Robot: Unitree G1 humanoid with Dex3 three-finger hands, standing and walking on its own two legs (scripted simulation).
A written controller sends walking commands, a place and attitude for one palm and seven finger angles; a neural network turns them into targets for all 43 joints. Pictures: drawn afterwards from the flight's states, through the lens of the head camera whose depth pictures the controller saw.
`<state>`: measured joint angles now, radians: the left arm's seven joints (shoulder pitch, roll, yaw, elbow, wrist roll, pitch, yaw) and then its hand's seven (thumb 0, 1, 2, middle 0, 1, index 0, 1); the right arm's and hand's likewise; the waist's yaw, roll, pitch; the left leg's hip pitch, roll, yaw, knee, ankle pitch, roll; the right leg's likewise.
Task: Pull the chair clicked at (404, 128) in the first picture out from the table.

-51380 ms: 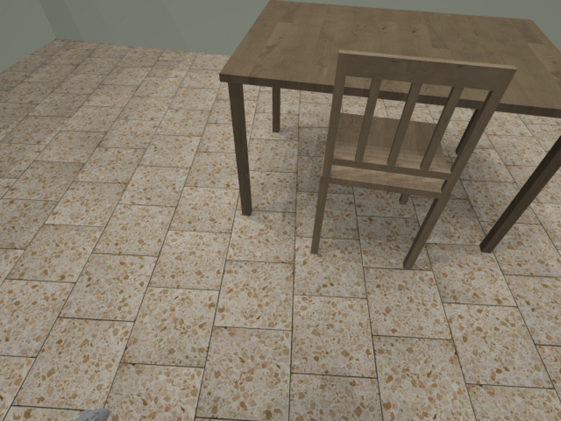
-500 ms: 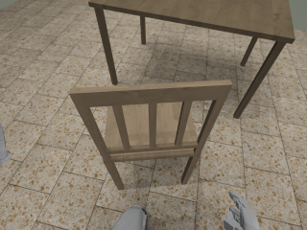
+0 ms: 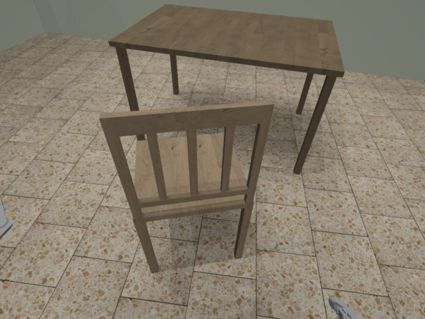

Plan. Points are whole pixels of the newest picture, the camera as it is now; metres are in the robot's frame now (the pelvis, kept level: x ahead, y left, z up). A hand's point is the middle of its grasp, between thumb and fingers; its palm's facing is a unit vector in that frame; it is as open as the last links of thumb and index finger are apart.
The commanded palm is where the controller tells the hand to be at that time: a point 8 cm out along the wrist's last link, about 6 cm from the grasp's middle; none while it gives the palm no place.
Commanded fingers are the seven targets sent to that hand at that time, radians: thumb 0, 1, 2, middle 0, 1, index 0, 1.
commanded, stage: stop stepping back and stand still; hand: left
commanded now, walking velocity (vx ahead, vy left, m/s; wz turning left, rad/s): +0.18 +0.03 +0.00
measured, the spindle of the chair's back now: (193, 164) +0.56 +0.10 -0.07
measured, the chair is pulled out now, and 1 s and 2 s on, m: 0.61 0.61 0.61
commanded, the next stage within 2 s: let the arm hang, fingers relaxed in 0.54 s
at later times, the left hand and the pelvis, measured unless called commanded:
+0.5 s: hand (1, 277) +0.13 +0.27 +0.16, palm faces +0.48 -0.74 -0.48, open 7.4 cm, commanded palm +0.07 +0.29 +0.19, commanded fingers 0.00 0.90 0.90 -0.20 -0.30 -0.20 -0.30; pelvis -0.06 -0.01 +0.00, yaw +2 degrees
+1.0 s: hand out of the picture -0.03 +0.16 -0.16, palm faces +0.18 -0.97 -0.18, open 6.8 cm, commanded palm none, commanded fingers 0.00 0.90 0.90 -0.20 -0.30 -0.20 -0.30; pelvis -0.06 -0.02 +0.01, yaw +7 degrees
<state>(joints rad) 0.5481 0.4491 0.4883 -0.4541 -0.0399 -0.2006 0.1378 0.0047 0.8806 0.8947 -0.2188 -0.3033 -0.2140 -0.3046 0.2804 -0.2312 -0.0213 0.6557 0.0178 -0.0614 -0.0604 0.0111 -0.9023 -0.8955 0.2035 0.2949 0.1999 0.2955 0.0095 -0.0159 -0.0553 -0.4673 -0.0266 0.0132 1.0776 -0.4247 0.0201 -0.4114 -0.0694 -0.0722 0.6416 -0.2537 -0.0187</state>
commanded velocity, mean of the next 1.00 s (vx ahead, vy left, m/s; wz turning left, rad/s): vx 0.07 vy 0.00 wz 0.00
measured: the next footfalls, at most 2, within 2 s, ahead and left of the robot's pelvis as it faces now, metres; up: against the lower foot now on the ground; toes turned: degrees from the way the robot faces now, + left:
left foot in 0.06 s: +0.00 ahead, +0.11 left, +0.00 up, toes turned +4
right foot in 0.34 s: -0.01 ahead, -0.11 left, +0.00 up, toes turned +2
